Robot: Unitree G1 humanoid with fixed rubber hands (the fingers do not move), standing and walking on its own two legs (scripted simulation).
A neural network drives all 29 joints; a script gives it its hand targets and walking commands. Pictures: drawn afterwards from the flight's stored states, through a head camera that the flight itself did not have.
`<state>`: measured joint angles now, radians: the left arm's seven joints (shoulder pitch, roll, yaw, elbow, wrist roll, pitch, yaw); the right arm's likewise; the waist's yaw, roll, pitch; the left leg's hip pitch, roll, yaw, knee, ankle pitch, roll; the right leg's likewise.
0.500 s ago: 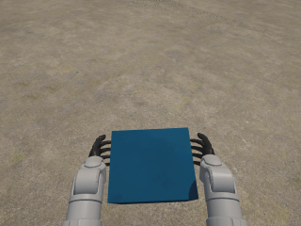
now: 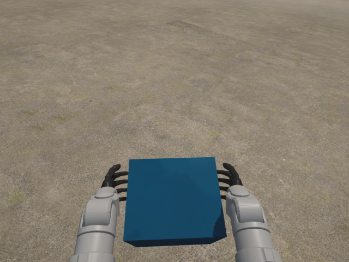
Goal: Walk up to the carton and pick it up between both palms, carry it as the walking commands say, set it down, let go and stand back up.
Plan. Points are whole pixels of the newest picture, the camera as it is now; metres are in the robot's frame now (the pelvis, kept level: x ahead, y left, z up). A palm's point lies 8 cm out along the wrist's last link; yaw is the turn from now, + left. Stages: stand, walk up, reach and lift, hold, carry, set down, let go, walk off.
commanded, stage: hold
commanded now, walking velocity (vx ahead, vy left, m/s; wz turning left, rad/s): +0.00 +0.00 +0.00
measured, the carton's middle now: (173, 205) +0.29 +0.04 -0.05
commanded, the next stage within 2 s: set down in 0.02 s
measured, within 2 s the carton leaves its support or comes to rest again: neither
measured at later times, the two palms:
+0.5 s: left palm (109, 192) +0.28 +0.21 -0.01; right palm (226, 202) +0.29 -0.10 +0.00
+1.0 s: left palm (116, 202) +0.31 +0.21 -0.10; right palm (216, 205) +0.34 -0.09 -0.09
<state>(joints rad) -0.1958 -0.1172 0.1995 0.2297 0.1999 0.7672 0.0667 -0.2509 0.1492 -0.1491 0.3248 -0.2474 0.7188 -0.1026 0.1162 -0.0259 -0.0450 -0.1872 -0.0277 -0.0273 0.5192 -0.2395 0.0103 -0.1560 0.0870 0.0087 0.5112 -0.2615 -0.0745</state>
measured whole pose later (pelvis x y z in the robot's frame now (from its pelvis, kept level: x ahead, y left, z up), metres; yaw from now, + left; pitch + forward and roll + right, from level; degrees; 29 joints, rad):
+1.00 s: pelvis -0.04 +0.03 -0.06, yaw +0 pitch +18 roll +0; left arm -0.55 -0.11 0.37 0.61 0.20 0.31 0.16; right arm -0.58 0.11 -0.35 0.64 -0.25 0.30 -0.08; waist 0.07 -0.03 -0.03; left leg -0.91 -0.07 -0.02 0.90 -0.30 0.05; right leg -0.89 0.08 0.04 0.92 -0.33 -0.03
